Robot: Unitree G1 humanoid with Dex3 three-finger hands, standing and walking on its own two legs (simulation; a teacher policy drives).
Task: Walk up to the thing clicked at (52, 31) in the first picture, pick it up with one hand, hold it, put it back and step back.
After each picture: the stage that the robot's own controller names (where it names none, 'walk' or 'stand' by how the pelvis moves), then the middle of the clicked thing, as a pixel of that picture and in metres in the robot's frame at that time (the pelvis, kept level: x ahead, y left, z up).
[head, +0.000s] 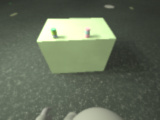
stand; (54, 33) +0.87 +0.49 +0.00
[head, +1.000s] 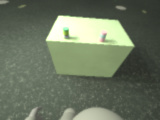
walk; (66, 33) +0.82 +0.29 +0.02
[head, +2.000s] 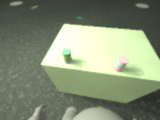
stand; (67, 56) +0.46 +0.21 +0.03
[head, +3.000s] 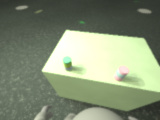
stand; (67, 64) +0.42 +0.21 +0.00
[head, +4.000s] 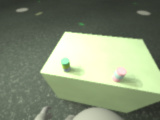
stand; (66, 65) +0.41 +0.22 +0.00
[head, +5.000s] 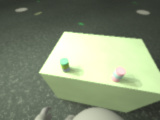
stand; (65, 65) +0.41 +0.23 +0.00
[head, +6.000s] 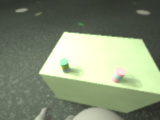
stand; (65, 66) +0.40 +0.23 +0.00
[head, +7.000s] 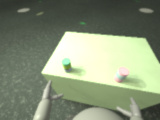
rise first; (67, 65) +0.40 +0.22 +0.00
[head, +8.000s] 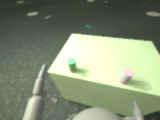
go down; (72, 65) +0.42 +0.20 +0.00
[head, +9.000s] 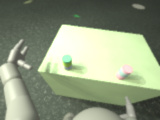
go down; (67, 63) +0.41 +0.18 +0.02
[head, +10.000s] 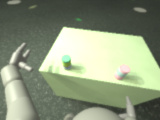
approach; (66, 62) +0.42 +0.19 +0.01
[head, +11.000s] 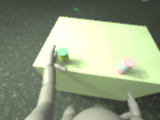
close; (64, 56) +0.42 +0.19 +0.06
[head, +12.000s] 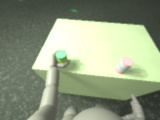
lift; (62, 59) +0.40 +0.19 +0.06
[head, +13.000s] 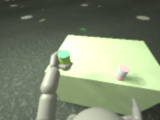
lift; (65, 61) +0.32 +0.18 +0.18
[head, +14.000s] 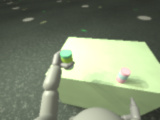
hold; (67, 60) +0.33 +0.17 +0.18
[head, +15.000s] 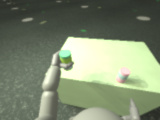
hold; (66, 60) +0.33 +0.17 +0.18
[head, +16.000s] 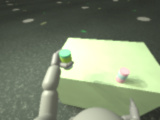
hold; (66, 60) +0.33 +0.17 +0.19
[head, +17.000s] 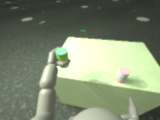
crouch; (63, 58) +0.34 +0.19 +0.19
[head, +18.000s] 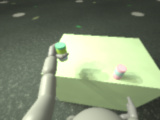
lower; (62, 52) +0.42 +0.21 +0.16
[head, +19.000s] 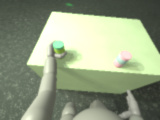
lower; (59, 50) +0.46 +0.20 +0.07
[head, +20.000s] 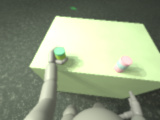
lower; (61, 56) +0.43 +0.20 +0.06
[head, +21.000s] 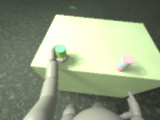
lower; (61, 54) +0.44 +0.20 +0.06
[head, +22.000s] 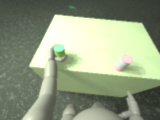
lower; (60, 53) +0.44 +0.20 +0.06
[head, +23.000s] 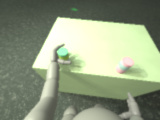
open; (64, 56) +0.43 +0.19 +0.05
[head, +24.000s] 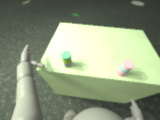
sink last; (67, 59) +0.42 +0.18 +0.04
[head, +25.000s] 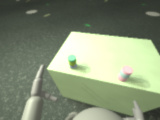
stand; (72, 62) +0.44 +0.20 +0.01
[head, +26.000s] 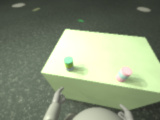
stand; (69, 64) +0.41 +0.19 +0.01
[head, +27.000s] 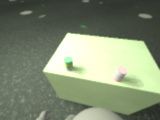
stand; (69, 64) +0.44 +0.21 +0.00
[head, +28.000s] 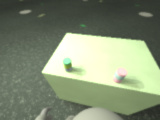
stand; (67, 65) +0.42 +0.21 +0.00
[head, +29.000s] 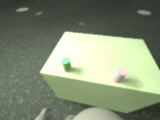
stand; (66, 65) +0.41 +0.22 +0.00
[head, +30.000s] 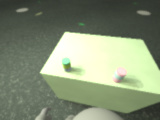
stand; (66, 65) +0.41 +0.22 +0.00
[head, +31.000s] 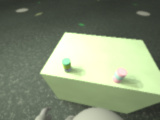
stand; (67, 65) +0.41 +0.21 +0.00
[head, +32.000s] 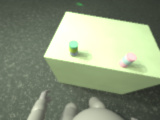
walk; (73, 49) +0.50 +0.15 +0.02
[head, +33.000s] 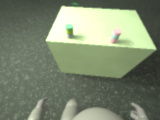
walk; (69, 31) +0.69 +0.25 +0.03
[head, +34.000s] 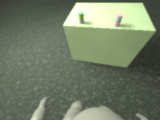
walk; (81, 18) +1.01 +0.21 +0.03
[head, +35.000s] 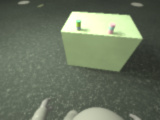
stand; (78, 25) +1.01 +0.21 +0.02
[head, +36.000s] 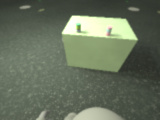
stand; (78, 28) +1.06 +0.22 +0.00
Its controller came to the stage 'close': yes
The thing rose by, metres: 0.21
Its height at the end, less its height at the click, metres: +0.00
